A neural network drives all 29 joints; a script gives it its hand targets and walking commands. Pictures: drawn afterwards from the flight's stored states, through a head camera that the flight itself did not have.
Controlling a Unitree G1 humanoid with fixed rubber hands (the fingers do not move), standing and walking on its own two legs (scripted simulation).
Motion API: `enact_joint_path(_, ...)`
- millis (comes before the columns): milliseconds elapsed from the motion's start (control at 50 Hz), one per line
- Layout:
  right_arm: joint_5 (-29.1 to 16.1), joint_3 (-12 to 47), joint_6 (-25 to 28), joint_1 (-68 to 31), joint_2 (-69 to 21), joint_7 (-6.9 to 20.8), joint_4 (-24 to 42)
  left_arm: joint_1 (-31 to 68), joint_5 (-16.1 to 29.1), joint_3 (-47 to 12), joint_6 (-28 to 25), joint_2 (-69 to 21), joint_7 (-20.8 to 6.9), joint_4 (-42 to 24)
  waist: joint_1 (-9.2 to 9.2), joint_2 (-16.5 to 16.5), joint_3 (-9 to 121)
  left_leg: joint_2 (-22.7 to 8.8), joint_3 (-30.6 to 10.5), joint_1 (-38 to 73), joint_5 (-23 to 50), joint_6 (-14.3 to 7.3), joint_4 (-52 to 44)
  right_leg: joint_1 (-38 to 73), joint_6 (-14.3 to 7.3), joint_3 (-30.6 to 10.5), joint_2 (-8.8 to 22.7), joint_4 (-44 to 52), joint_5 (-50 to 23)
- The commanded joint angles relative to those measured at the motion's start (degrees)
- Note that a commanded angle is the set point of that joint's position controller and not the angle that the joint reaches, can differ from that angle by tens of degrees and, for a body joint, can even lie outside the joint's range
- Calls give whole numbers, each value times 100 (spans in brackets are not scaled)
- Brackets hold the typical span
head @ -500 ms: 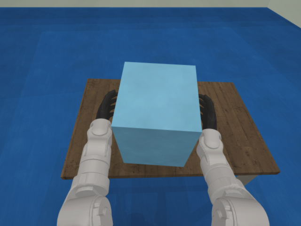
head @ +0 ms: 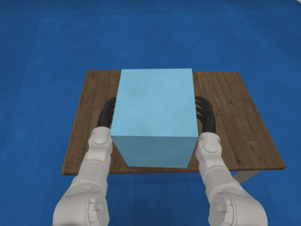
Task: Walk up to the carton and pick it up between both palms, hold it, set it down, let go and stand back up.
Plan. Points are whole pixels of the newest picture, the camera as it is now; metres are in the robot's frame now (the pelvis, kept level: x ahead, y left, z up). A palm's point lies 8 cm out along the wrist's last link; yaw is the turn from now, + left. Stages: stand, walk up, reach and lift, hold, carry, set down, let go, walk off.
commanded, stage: set down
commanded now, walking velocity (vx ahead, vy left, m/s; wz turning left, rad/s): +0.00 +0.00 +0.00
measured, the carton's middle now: (156, 122) +0.40 +0.02 +0.00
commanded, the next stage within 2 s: none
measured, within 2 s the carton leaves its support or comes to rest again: rests again in 1.26 s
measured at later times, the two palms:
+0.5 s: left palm (107, 129) +0.37 +0.17 -0.02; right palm (202, 129) +0.38 -0.12 +0.01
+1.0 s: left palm (111, 133) +0.38 +0.16 -0.05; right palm (200, 136) +0.38 -0.13 -0.03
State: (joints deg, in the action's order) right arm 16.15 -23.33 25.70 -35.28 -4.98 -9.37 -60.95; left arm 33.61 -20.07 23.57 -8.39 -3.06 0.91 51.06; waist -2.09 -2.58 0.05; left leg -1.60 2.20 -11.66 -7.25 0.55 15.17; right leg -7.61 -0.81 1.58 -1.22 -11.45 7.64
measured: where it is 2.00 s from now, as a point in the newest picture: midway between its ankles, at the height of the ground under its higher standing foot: outside the picture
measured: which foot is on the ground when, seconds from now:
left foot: down 0.00-1.00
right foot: down 0.00-1.00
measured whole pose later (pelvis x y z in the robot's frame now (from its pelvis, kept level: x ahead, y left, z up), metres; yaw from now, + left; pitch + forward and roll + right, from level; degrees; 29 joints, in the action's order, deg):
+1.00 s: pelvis +0.01 +0.01 -0.01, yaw +0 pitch +21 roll -1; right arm 26.1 -34.1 32.2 -38.8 -5.6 -8.5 -68.3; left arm 38.8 -19.4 25.8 -26.0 0.9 4.7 71.6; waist 0.1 -0.8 7.8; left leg -2.0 2.1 -34.6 -9.9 0.1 23.9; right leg -30.3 -0.4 1.8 -1.3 -19.7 10.1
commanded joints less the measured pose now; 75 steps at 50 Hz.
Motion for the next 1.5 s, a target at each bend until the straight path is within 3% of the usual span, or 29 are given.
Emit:
enact_joint_path(0,619,1754,301,-2827,-3382,817,181,3613,-96,-1806,-851,-3181,-484,-729,-2,299,2882,22,442,943,2107,195,271,973,185,282,61,-318,-2136)
enact_joint_path(380,1093,1298,622,-2641,-3592,828,-421,3623,-217,-1533,-1576,-3033,-363,-23,37,312,3400,11,388,287,2390,256,496,792,199,256,97,-641,-2851)
enact_joint_path(440,1250,1109,540,-2434,-3659,827,-650,3618,-244,-1395,-1690,-2899,-394,323,183,273,3282,33,432,-146,2090,152,449,704,207,187,123,-732,-2867)
enact_joint_path(580,1389,967,643,-2585,-3678,907,-711,3808,-249,-1273,-2003,-2820,-263,535,104,435,3823,-9,407,-182,2328,197,651,319,162,196,93,-903,-2796)
enact_joint_path(680,1487,845,723,-2560,-3635,910,-838,3874,-279,-1242,-2227,-2788,-198,752,171,430,4042,-45,381,-259,2514,231,828,97,160,211,72,-1033,-2939)
enact_joint_path(740,1562,704,704,-2607,-3566,917,-1021,3952,-309,-1119,-2281,-2663,-174,965,156,455,3973,-50,352,-358,2350,238,890,-196,141,220,84,-1023,-2593)
enact_joint_path(820,1574,641,762,-2546,-3519,926,-1111,3792,-358,-1065,-2340,-2670,-146,1128,150,479,4082,-80,355,-325,2650,263,1035,-323,123,249,50,-1121,-2802)
enact_joint_path(940,1692,538,794,-2550,-3519,932,-1250,3860,-371,-998,-2460,-2584,-137,1333,190,428,4213,-61,349,-676,2369,251,1168,-439,137,260,57,-1270,-2698)
enact_joint_path(1020,1695,512,883,-2509,-3519,935,-1354,3862,-362,-1030,-2563,-2611,-125,1405,215,483,4273,-72,296,-750,2552,294,1343,-684,141,274,44,-1435,-2879)
enact_joint_path(1120,1762,442,967,-2615,-3500,939,-1404,3949,-308,-1053,-2697,-2574,-111,1626,209,530,4415,-55,296,-1012,2362,299,1548,-956,120,289,42,-1584,-2603)
enact_joint_path(1280,1840,306,964,-2764,-3500,961,-1538,4106,-284,-865,-2811,-2333,-150,1991,185,347,4407,10,327,-1620,1713,189,1721,-1026,190,245,61,-1868,-2295)
enact_joint_path(1480,1932,-78,876,-3062,-3384,1012,-1682,4275,-340,-688,-2814,-2169,-108,2214,220,409,4269,5,320,-1880,1265,152,1930,-1642,98,253,45,-2016,-1446)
